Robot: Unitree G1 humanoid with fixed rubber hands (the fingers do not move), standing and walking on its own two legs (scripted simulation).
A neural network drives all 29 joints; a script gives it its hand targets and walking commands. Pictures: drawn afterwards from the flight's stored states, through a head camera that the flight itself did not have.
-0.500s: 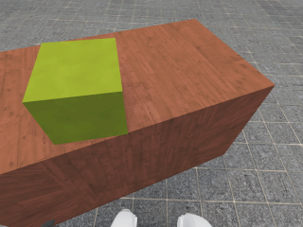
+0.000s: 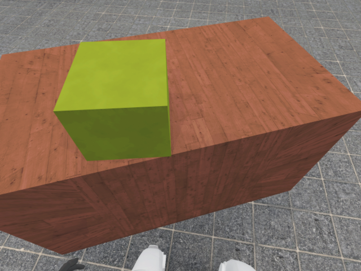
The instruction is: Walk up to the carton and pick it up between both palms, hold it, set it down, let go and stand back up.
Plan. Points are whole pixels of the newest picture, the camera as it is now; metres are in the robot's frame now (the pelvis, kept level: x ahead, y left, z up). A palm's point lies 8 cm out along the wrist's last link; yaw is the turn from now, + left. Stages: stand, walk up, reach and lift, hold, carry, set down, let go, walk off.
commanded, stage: walk up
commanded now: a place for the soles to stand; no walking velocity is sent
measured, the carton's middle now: (126, 99) +0.54 +0.18 +0.05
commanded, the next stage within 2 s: none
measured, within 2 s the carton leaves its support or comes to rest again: neither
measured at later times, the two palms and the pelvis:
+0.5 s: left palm out of the picture +0.07 +0.29 -0.08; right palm out of the picture +0.11 -0.32 -0.09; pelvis +0.00 -0.01 +0.01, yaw +7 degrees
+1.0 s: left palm out of the picture +0.04 +0.33 -0.09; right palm out of the picture +0.14 -0.28 -0.09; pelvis -0.01 +0.01 +0.00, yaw +11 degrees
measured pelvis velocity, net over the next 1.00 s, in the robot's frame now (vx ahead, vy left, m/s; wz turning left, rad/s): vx -0.01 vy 0.01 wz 0.19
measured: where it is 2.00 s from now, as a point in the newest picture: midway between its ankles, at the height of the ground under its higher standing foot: outside the picture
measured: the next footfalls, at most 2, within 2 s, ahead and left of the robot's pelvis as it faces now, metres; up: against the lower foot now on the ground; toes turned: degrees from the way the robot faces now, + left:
left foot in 0.60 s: +0.09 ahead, +0.19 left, +0.00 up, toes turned +4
left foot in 1.16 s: +0.05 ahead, +0.22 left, +0.00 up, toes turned +7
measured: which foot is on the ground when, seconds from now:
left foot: down 0.00-0.20, up 0.22-0.58, down 0.60-0.86, up 0.88-1.00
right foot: down 0.00-1.00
